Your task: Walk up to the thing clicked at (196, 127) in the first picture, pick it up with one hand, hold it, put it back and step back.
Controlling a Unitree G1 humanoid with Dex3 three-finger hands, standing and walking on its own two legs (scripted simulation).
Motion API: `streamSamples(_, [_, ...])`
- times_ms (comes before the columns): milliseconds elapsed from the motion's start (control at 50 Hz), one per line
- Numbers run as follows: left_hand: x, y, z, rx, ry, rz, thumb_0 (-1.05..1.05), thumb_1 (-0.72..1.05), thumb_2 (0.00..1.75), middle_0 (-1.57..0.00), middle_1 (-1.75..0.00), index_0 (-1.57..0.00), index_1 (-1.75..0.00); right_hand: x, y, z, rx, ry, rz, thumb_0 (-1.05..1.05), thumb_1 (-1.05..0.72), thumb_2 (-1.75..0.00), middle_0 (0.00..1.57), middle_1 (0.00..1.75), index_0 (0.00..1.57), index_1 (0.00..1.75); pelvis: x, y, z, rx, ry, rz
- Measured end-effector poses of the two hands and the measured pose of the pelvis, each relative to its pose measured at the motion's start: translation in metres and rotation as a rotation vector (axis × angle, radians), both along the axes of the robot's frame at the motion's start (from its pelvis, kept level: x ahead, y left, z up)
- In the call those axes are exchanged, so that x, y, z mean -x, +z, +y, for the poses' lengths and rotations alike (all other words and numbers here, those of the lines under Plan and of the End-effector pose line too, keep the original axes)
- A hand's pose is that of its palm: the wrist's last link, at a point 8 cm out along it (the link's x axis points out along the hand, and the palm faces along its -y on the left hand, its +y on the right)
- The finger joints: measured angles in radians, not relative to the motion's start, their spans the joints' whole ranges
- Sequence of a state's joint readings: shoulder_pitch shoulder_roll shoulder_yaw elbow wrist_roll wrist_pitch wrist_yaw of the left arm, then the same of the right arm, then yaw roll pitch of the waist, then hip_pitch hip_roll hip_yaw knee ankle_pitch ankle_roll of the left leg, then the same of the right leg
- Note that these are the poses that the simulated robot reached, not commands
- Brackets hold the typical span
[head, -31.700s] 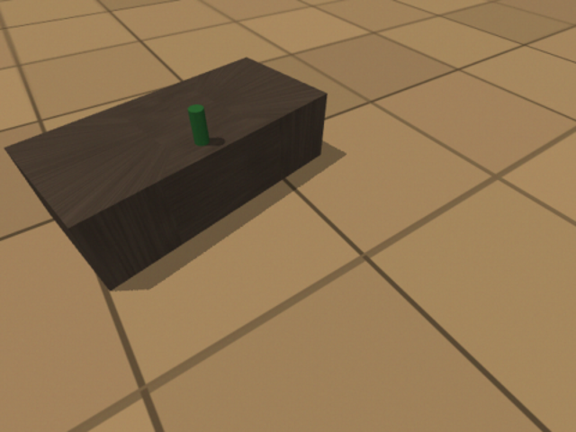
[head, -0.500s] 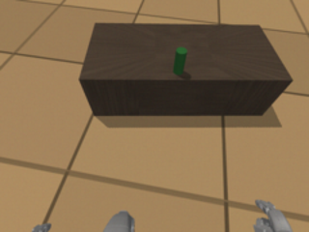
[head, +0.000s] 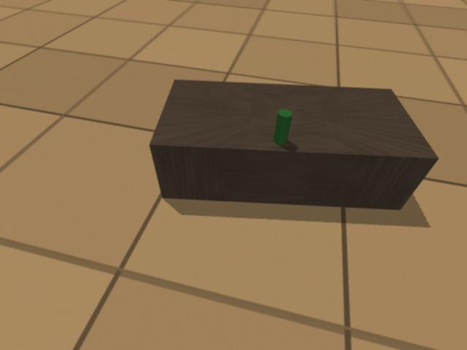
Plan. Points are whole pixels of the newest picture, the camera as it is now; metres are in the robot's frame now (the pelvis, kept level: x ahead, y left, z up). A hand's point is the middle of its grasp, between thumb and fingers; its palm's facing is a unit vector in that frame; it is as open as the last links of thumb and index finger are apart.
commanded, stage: step back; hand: right
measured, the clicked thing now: (282, 127) +1.11 -0.22 -0.30
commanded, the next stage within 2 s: stand in 0.70 s
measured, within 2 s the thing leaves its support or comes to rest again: neither
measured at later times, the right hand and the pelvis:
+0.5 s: hand out of the picture +0.15 -0.27 -0.16, palm faces -0.06 +0.93 -0.37, open 7.4 cm; pelvis +0.06 -0.01 -0.01, yaw +1 degrees
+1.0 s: hand out of the picture +0.18 -0.24 -0.13, palm faces +0.00 +0.94 -0.33, open 7.4 cm; pelvis +0.07 +0.01 +0.01, yaw -1 degrees
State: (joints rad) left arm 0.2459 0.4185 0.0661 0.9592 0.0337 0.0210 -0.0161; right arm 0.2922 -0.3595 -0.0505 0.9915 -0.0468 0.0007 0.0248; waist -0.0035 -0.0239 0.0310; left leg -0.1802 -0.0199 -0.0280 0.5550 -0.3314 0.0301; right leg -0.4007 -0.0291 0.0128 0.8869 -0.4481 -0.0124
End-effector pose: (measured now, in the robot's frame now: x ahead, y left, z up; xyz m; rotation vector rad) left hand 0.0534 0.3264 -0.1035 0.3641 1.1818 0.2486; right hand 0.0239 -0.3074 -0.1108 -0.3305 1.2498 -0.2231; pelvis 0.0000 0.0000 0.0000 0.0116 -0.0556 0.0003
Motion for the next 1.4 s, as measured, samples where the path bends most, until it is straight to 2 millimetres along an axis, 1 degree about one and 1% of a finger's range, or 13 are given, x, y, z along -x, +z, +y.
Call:
streamSamples(60, [-0.005,-0.002,-0.007,0.020,-0.014,0.001,0.00,0.90,0.89,-0.20,-0.30,-0.20,-0.30,-0.004,0.004,-0.005,0.006,-0.001,-0.017,0.00,-0.90,-0.90,0.21,0.30,0.21,0.30,-0.001,0.001,-0.005,-0.002,-0.007,0.005])
streamSamples(120, [-0.012,-0.004,-0.018,0.024,-0.027,0.009,0.00,0.90,0.89,-0.20,-0.30,-0.20,-0.30,-0.013,0.001,-0.016,0.010,-0.005,-0.028,0.00,-0.90,-0.90,0.21,0.30,0.21,0.30,-0.006,-0.002,-0.012,-0.008,-0.017,0.011])
streamSamples(200, [-0.022,-0.006,-0.036,0.013,-0.025,-0.004,0.00,0.90,0.89,-0.20,-0.30,-0.20,-0.30,-0.034,-0.011,-0.032,0.012,-0.004,-0.028,0.00,-0.90,-0.90,0.21,0.30,0.21,0.30,-0.016,-0.008,-0.023,0.032,-0.011,0.008])
streamSamples(300, [-0.030,0.003,-0.048,0.020,0.003,-0.029,0.00,0.90,0.89,-0.20,-0.30,-0.20,-0.30,-0.065,-0.011,-0.030,-0.005,0.040,-0.022,0.00,-0.90,-0.90,0.21,0.30,0.20,0.29,-0.031,-0.001,-0.026,0.007,0.001,0.019])
streamSamples(380, [-0.038,0.005,-0.045,0.017,0.012,-0.021,0.00,0.90,0.89,-0.20,-0.30,-0.20,-0.30,-0.090,-0.011,-0.024,-0.010,0.064,-0.029,0.00,-0.90,-0.90,0.21,0.30,0.20,0.29,-0.042,0.001,-0.022,0.004,0.004,0.023])
streamSamples(460, [-0.052,-0.003,-0.032,0.016,0.019,-0.012,0.00,0.89,0.89,-0.20,-0.30,-0.20,-0.30,-0.110,-0.013,-0.012,-0.005,0.070,-0.041,0.00,-0.90,-0.90,0.21,0.30,0.20,0.29,-0.053,-0.005,-0.013,0.007,0.017,0.021])
streamSamples(580, [-0.081,-0.015,-0.018,0.029,0.005,-0.015,0.00,0.90,0.89,-0.20,-0.30,-0.20,-0.30,-0.130,-0.011,0.011,-0.011,0.054,-0.062,0.00,-0.90,-0.90,0.21,0.30,0.20,0.29,-0.063,-0.008,0.000,0.006,-0.008,0.023])
streamSamples(680, [-0.099,-0.014,-0.015,0.042,-0.017,-0.031,0.00,0.90,0.89,-0.20,-0.30,-0.20,-0.30,-0.147,-0.003,0.022,-0.019,0.054,-0.093,0.00,-0.90,-0.90,0.21,0.30,0.20,0.30,-0.068,-0.004,0.004,0.026,-0.014,0.031])
streamSamples(760, [-0.105,-0.011,-0.015,0.056,-0.028,-0.028,0.00,0.90,0.89,-0.20,-0.30,-0.20,-0.30,-0.156,0.004,0.027,-0.028,0.055,-0.119,0.00,-0.90,-0.90,0.21,0.30,0.21,0.30,-0.071,0.002,0.008,0.025,-0.015,0.027])
streamSamples(840, [-0.108,-0.007,-0.018,0.070,-0.038,-0.019,0.00,0.90,0.89,-0.20,-0.30,-0.20,-0.30,-0.158,0.009,0.028,-0.034,0.046,-0.133,0.00,-0.90,-0.90,0.21,0.30,0.21,0.30,-0.074,0.007,0.012,0.021,-0.018,0.019])
streamSamples(920, [-0.108,-0.004,-0.020,0.077,-0.043,-0.014,0.00,0.90,0.89,-0.20,-0.30,-0.20,-0.30,-0.153,0.011,0.028,-0.034,0.036,-0.127,0.00,-0.90,-0.90,0.21,0.30,0.20,0.30,-0.074,0.011,0.013,0.018,-0.018,0.011])
streamSamples(1100, [-0.100,-0.001,-0.020,0.076,-0.046,0.003,0.00,0.90,0.89,-0.20,-0.30,-0.20,-0.30,-0.127,0.012,0.023,-0.031,0.003,-0.085,0.00,-0.90,-0.90,0.21,0.30,0.20,0.30,-0.068,0.015,0.013,0.015,-0.022,-0.001])
streamSamples(1400, [-0.073,-0.001,-0.020,0.070,-0.038,0.056,0.00,0.90,0.89,-0.20,-0.30,-0.20,-0.30,-0.089,0.006,0.020,-0.040,-0.028,-0.013,0.00,-0.90,-0.90,0.21,0.30,0.20,0.30,-0.058,0.016,0.011,0.015,-0.021,0.002])
